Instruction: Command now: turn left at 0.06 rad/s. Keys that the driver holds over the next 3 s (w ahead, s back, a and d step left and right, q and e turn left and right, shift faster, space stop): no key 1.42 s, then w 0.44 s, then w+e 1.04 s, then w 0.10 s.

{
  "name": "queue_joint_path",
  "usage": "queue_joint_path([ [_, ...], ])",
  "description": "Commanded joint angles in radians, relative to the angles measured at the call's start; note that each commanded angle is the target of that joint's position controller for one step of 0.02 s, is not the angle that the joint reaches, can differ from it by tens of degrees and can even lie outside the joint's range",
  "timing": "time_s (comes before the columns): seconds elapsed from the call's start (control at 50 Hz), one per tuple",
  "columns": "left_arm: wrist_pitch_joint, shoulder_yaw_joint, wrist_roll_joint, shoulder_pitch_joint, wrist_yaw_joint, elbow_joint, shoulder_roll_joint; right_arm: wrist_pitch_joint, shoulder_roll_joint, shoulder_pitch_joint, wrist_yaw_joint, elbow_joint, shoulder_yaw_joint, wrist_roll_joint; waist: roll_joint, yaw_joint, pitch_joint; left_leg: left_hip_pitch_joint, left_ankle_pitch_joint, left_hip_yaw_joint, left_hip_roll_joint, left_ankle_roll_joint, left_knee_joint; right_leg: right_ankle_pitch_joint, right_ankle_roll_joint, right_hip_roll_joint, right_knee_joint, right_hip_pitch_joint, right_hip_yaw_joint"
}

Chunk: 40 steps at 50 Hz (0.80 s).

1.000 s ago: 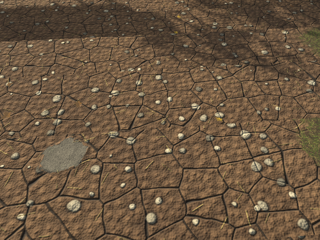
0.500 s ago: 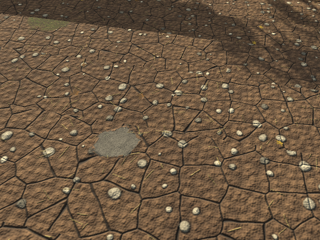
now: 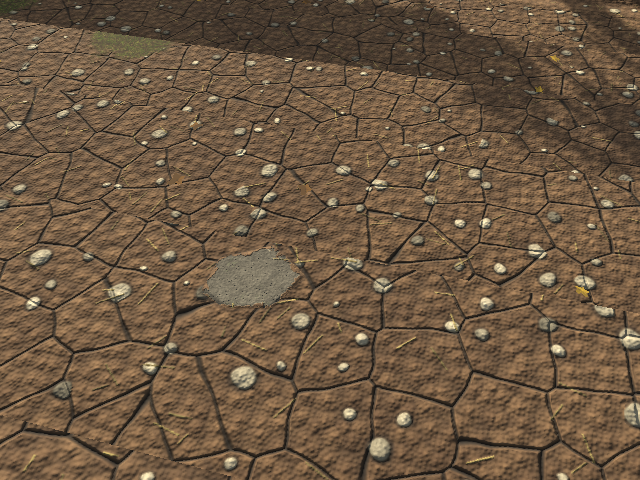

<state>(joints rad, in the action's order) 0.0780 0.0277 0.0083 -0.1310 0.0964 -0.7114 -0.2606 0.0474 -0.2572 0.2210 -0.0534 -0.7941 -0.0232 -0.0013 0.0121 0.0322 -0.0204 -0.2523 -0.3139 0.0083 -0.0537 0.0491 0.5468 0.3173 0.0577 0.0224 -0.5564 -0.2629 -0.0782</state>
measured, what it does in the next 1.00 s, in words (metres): stands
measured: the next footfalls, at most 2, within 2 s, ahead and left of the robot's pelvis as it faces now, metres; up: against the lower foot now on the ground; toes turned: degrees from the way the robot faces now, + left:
left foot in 1.80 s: +0.16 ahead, +0.18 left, +0.00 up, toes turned +2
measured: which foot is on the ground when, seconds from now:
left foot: down 0.00-1.00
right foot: down 0.00-1.00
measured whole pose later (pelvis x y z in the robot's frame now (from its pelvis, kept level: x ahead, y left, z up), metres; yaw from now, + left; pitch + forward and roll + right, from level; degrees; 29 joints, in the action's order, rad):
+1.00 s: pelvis +0.00 -0.01 +0.01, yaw -1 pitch -1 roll +0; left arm 0.07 0.07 0.00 -0.18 0.10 -0.89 -0.29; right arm 0.03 -0.29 0.09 -0.03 -1.03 -0.03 0.00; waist 0.02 0.03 -0.05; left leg -0.15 -0.27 0.02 -0.07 0.07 0.45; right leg 0.28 0.07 0.05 -0.47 -0.18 -0.06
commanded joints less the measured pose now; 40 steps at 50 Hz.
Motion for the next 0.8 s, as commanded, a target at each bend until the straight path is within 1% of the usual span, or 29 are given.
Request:
queue_joint_path([
  [0.02,0.018,0.042,0.0,0.033,-0.001,0.066,-0.128,0.01,-0.134,-0.031,-0.003,0.06,-0.035,0.001,-0.01,-0.011,0.06,-0.03,0.121,-0.038,-0.021,-0.033,-0.099,-0.22,0.031,-0.087,0.103,0.083,0.114],
  [0.08,0.02,0.047,-0.001,0.028,-0.006,0.057,-0.13,0.009,-0.127,-0.049,-0.001,0.056,-0.034,0.0,-0.006,-0.01,0.061,-0.014,0.136,-0.033,-0.02,-0.032,-0.101,-0.248,0.027,-0.087,0.106,0.087,0.113],
  [0.34,0.017,0.061,-0.004,0.0,-0.012,0.016,-0.147,0.006,-0.141,-0.11,0.006,0.006,-0.038,0.002,-0.004,-0.01,0.052,0.022,0.156,-0.019,-0.019,-0.028,-0.119,-0.268,0.021,-0.082,0.136,0.109,0.119],
  [0.8,0.009,0.072,-0.007,-0.031,-0.005,-0.088,-0.168,-0.004,-0.149,-0.15,0.021,-0.148,-0.035,0.002,-0.016,-0.007,0.046,0.036,0.181,0.009,-0.018,-0.015,-0.138,-0.333,0.03,-0.085,0.159,0.162,0.138],
])
Over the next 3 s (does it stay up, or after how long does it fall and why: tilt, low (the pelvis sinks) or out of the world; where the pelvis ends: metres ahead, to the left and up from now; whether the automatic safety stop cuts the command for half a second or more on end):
stays up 0.73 -0.01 -0.19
